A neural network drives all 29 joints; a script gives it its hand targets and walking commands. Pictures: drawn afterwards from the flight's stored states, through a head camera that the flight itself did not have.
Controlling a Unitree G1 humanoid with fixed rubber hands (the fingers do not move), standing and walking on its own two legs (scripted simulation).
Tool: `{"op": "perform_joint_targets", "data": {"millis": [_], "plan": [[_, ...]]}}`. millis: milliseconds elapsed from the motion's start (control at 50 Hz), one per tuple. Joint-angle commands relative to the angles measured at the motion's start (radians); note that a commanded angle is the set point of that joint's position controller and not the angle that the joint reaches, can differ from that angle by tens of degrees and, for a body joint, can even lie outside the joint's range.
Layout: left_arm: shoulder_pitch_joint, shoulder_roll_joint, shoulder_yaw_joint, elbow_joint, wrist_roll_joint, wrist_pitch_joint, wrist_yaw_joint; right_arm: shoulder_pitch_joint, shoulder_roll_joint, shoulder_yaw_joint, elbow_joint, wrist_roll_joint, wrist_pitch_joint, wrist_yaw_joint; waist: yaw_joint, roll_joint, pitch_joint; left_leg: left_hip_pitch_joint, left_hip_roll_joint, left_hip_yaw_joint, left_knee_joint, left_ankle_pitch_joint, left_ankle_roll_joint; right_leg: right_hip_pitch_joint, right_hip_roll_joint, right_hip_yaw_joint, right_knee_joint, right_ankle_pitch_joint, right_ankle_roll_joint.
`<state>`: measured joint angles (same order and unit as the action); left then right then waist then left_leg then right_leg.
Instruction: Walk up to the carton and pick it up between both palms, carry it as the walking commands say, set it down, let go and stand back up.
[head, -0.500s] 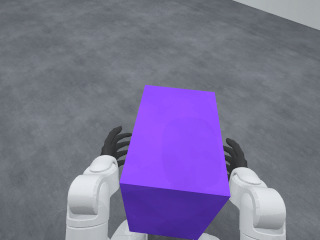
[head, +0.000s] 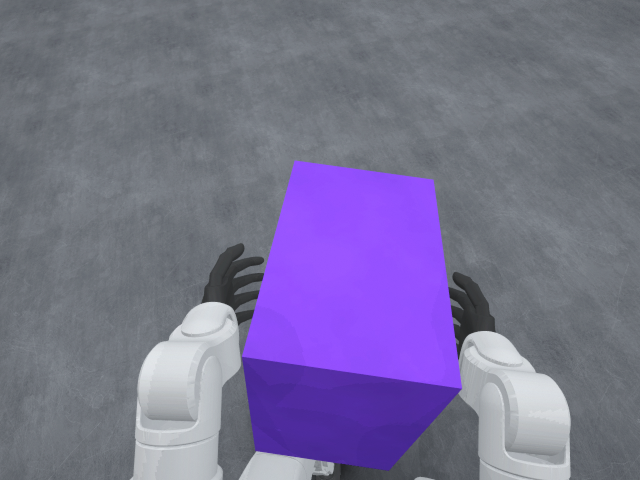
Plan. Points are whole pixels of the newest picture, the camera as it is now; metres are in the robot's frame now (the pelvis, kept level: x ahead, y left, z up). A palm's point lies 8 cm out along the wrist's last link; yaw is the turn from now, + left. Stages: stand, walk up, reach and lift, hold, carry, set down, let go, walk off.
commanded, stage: carry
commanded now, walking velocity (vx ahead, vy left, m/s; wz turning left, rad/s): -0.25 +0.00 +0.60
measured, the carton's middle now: (342, 318) +0.31 +0.01 -0.02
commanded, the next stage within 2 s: none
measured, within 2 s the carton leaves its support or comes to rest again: neither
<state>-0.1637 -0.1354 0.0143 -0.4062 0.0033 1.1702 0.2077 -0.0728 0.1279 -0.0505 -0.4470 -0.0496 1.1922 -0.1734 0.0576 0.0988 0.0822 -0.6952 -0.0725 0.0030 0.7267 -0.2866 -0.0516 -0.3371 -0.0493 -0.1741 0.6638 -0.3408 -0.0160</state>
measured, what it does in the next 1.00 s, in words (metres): walks backwards, turning left: left foot, then right foot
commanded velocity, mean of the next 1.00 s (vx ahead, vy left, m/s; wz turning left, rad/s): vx -0.25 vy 0.00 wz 0.60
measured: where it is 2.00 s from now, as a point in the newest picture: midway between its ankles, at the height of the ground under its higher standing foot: outside the picture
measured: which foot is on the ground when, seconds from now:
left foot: up 0.00-0.20, down 0.22-0.54, up 0.56-0.80, down 0.82-1.00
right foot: down 0.00-0.22, up 0.24-0.52, down 0.54-0.82, up 0.84-1.00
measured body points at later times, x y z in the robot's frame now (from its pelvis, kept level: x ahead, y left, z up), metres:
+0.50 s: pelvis -0.20 +0.09 -0.01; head -0.18 +0.08 +0.44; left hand +0.00 +0.31 +0.07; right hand +0.09 +0.05 +0.04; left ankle -0.09 +0.23 -0.72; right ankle -0.16 -0.01 -0.70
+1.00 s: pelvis -0.42 +0.09 +0.01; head -0.41 +0.12 +0.46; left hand -0.28 +0.36 +0.06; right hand -0.13 +0.13 +0.06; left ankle -0.41 +0.22 -0.72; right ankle -0.32 -0.01 -0.64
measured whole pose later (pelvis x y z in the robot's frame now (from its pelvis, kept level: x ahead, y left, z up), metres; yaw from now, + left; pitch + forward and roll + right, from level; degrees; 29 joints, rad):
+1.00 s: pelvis -0.42 +0.09 +0.01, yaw +33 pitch +2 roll -2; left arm -0.07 -0.13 0.03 -0.41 0.03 1.18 0.19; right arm -0.08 0.13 -0.01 -0.36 -0.04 1.23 -0.19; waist 0.03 0.00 0.01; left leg -0.46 -0.01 -0.04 0.63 -0.20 0.02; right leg -0.63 -0.09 -0.08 1.18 -0.44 0.07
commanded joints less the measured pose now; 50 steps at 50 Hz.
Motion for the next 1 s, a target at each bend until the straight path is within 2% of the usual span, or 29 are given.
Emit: {"op": "perform_joint_targets", "data": {"millis": [0, 60, 120, 140, 160, 180, 200, 220, 240, 320, 380, 460, 480, 500, 520, 540, 560, 600, 620, 680, 720, 740, 760, 780, 800, 840, 860, 920, 980], "plan": [[-0.427, -0.983, -0.576, -0.246, -0.297, -0.046, -0.185, -0.524, 0.961, 0.614, -0.227, 0.304, -0.072, 0.118, -0.069, -0.173, -0.372, 0.180, 0.103, -0.020, 0.527, -0.084, -0.031, -0.060, -0.332, 0.067, -0.325, 0.118, -0.093], [-0.320, -0.941, -0.575, -0.242, -0.274, -0.040, -0.184, -0.553, 0.934, 0.665, -0.317, 0.340, -0.076, 0.123, -0.058, -0.251, -0.451, 0.203, 0.090, 0.085, 0.251, -0.104, -0.017, 0.146, -0.292, 0.004, -0.162, 0.619, -0.036], [-0.183, -0.915, -0.547, -0.173, -0.227, -0.036, -0.156, -0.552, 0.874, 0.703, -0.357, 0.381, -0.050, 0.125, -0.057, -0.407, -0.527, 0.305, 0.078, 0.121, -0.109, -0.102, 0.002, 0.253, -0.350, 0.021, -0.036, 0.771, -0.020], [-0.161, -0.873, -0.524, -0.145, -0.203, -0.029, -0.147, -0.493, 0.859, 0.686, -0.290, 0.372, -0.035, 0.129, -0.071, -0.306, -0.530, 0.404, 0.070, 0.110, -0.247, -0.012, 0.007, 0.180, -0.329, -0.008, 0.043, 0.710, 0.011], [-0.203, -0.847, -0.515, -0.165, -0.187, -0.029, -0.140, -0.525, 0.879, 0.694, -0.278, 0.386, -0.033, 0.138, -0.080, -0.115, -0.499, 0.536, 0.223, -0.118, -0.282, 0.390, 0.035, -0.032, -0.254, -0.035, 0.165, 0.369, 0.083], [-0.182, -0.829, -0.501, -0.130, -0.173, -0.012, -0.134, -0.458, 0.841, 0.655, -0.196, 0.346, -0.015, 0.133, -0.061, 0.277, -0.475, 0.661, 0.533, -0.587, -0.261, 1.096, 0.164, -0.361, -0.073, -0.046, 0.392, -0.378, 0.161], [-0.202, -0.841, -0.514, -0.137, -0.180, -0.017, -0.134, -0.408, 0.843, 0.645, -0.167, 0.337, -0.009, 0.141, -0.054, 0.280, -0.439, 0.641, 0.567, -0.555, -0.212, 1.351, 0.225, -0.386, -0.089, 0.074, 0.522, -0.479, 0.140], [-0.243, -0.854, -0.538, -0.140, -0.183, -0.010, -0.129, -0.432, 0.864, 0.635, -0.151, 0.334, 0.000, 0.151, -0.063, 0.201, -0.460, 0.620, 0.491, -0.370, -0.157, 1.207, 0.237, -0.336, -0.102, 0.109, 0.525, -0.394, 0.137], [-0.212, -0.871, -0.517, -0.094, -0.173, -0.013, -0.136, -0.449, 0.881, 0.656, -0.181, 0.335, -0.005, 0.154, -0.059, 0.084, -0.429, 0.591, 0.399, -0.261, -0.140, 1.048, 0.180, -0.313, -0.098, 0.104, 0.518, -0.269, 0.123], [-0.428, -1.006, -0.672, -0.204, -0.297, -0.016, -0.175, -0.500, 0.931, 0.574, -0.221, 0.302, -0.057, 0.166, -0.071, 0.213, -0.456, 0.421, 0.303, -0.258, -0.327, 0.176, 0.162, -0.248, -0.054, 0.126, 0.475, -0.071, 0.082], [-0.514, -1.031, -0.716, -0.290, -0.356, -0.037, -0.178, -0.442, 0.961, 0.540, -0.198, 0.270, -0.072, 0.152, -0.073, 0.148, -0.483, 0.422, 0.308, -0.256, -0.424, -0.066, 0.127, -0.179, -0.035, 0.102, 0.335, -0.073, 0.059], [-0.419, -0.994, -0.642, -0.245, -0.351, -0.050, -0.185, -0.508, 0.936, 0.590, -0.270, 0.270, -0.087, 0.113, -0.045, 0.050, -0.519, 0.312, 0.274, -0.236, -0.464, -0.086, 0.071, 0.142, -0.008, 0.055, -0.116, -0.102, 0.021], [-0.342, -0.995, -0.626, -0.184, -0.342, -0.045, -0.192, -0.451, 0.935, 0.593, -0.248, 0.252, -0.084, 0.101, -0.016, -0.073, -0.543, 0.216, 0.173, -0.156, -0.337, -0.148, 0.003, 0.296, -0.040, 0.123, -0.351, -0.124, -0.023], [-0.328, -0.987, -0.594, -0.180, -0.331, -0.049, -0.195, -0.489, 0.925, 0.617, -0.283, 0.261, -0.084, 0.098, -0.018, -0.506, -0.526, 0.069, -0.004, -0.002, 0.125, -0.255, -0.015, 0.275, -0.384, 0.550, -0.470, -0.082, -0.132], [-0.282, -0.981, -0.583, -0.145, -0.325, -0.044, -0.199, -0.499, 0.893, 0.616, -0.296, 0.259, -0.075, 0.097, -0.029, -0.507, -0.420, -0.034, 0.018, -0.017, 0.463, -0.354, -0.013, 0.104, -0.511, 0.563, -0.484, -0.010, -0.235], [-0.313, -0.972, -0.562, -0.167, -0.305, -0.058, -0.196, -0.542, 0.911, 0.640, -0.300, 0.286, -0.071, 0.105, -0.044, -0.460, -0.406, -0.002, 0.079, -0.122, 0.610, -0.303, -0.015, 0.011, -0.507, 0.500, -0.441, 0.004, -0.240], [-0.309, -0.966, -0.549, -0.151, -0.300, -0.048, -0.199, -0.531, 0.928, 0.648, -0.270, 0.289, -0.067, 0.103, -0.051, -0.297, -0.376, 0.039, 0.068, -0.083, 0.648, -0.206, -0.017, 0.000, -0.400, 0.327, -0.427, 0.039, -0.177], [-0.328, -0.978, -0.552, -0.195, -0.302, -0.055, -0.197, -0.523, 0.981, 0.663, -0.239, 0.309, -0.071, 0.104, -0.060, -0.188, -0.401, 0.076, 0.066, -0.011, 0.506, -0.107, -0.025, 0.116, -0.278, 0.105, -0.291, 0.377, -0.096], [-0.330, -0.959, -0.561, -0.223, -0.297, -0.062, -0.195, -0.525, 0.965, 0.670, -0.268, 0.323, -0.073, 0.109, -0.061, -0.209, -0.447, 0.095, 0.071, 0.016, 0.436, -0.123, -0.022, 0.169, -0.281, 0.070, -0.226, 0.525, -0.090], [-0.283, -0.901, -0.521, -0.239, -0.256, -0.063, -0.174, -0.547, 0.939, 0.698, -0.286, 0.364, -0.056, 0.118, -0.053, -0.359, -0.496, 0.226, 0.062, 0.078, 0.157, -0.172, -0.017, 0.221, -0.311, 0.068, -0.221, 0.481, -0.052], [-0.231, -0.916, -0.518, -0.178, -0.229, -0.050, -0.160, -0.564, 0.914, 0.685, -0.295, 0.371, -0.043, 0.118, -0.044, -0.400, -0.505, 0.281, 0.044, 0.109, -0.017, -0.189, 0.000, 0.217, -0.353, 0.094, -0.186, 0.462, -0.057], [-0.222, -0.882, -0.525, -0.171, -0.215, -0.036, -0.150, -0.506, 0.895, 0.671, -0.244, 0.370, -0.027, 0.122, -0.062, -0.339, -0.516, 0.404, 0.057, 0.098, -0.164, -0.139, 0.019, 0.146, -0.344, 0.057, -0.125, 0.368, -0.028], [-0.210, -0.848, -0.500, -0.141, -0.192, -0.031, -0.142, -0.499, 0.899, 0.663, -0.211, 0.368, -0.024, 0.127, -0.078, -0.202, -0.451, 0.426, 0.114, -0.027, -0.341, -0.011, 0.032, 0.057, -0.293, 0.012, -0.019, 0.314, 0.030], [-0.195, -0.838, -0.498, -0.152, -0.183, -0.027, -0.137, -0.455, 0.884, 0.648, -0.190, 0.359, -0.019, 0.130, -0.082, 0.179, -0.449, 0.535, 0.380, -0.440, -0.392, 0.291, 0.113, -0.248, -0.159, -0.047, 0.190, -0.098, 0.110], [-0.215, -0.860, -0.505, -0.135, -0.183, -0.019, -0.141, -0.451, 0.874, 0.638, -0.157, 0.344, -0.014, 0.138, -0.068, 0.346, -0.391, 0.512, 0.545, -0.693, -0.356, 0.799, 0.222, -0.387, -0.065, 0.046, 0.394, -0.414, 0.125], [-0.297, -0.897, -0.539, -0.146, -0.206, -0.030, -0.143, -0.494, 0.921, 0.637, -0.177, 0.353, -0.018, 0.162, -0.076, 0.128, -0.411, 0.478, 0.436, -0.385, -0.262, 0.734, 0.247, -0.320, -0.068, 0.150, 0.576, -0.291, 0.097], [-0.335, -0.952, -0.562, -0.152, -0.226, -0.037, -0.144, -0.492, 0.941, 0.620, -0.180, 0.342, -0.023, 0.166, -0.066, 0.077, -0.419, 0.489, 0.365, -0.285, -0.248, 0.633, 0.197, -0.339, -0.059, 0.154, 0.604, -0.170, 0.092], [-0.469, -1.015, -0.655, -0.223, -0.298, -0.043, -0.164, -0.538, 0.947, 0.566, -0.193, 0.323, -0.062, 0.171, -0.071, 0.127, -0.421, 0.435, 0.286, -0.224, -0.334, 0.232, 0.146, -0.311, -0.050, 0.139, 0.556, -0.058, 0.081], [-0.507, -1.039, -0.704, -0.270, -0.347, -0.056, -0.172, -0.504, 0.938, 0.532, -0.238, 0.293, -0.093, 0.147, -0.077, 0.146, -0.482, 0.531, 0.301, -0.302, -0.373, 0.175, 0.145, -0.271, -0.020, 0.136, 0.379, -0.083, 0.065]]}}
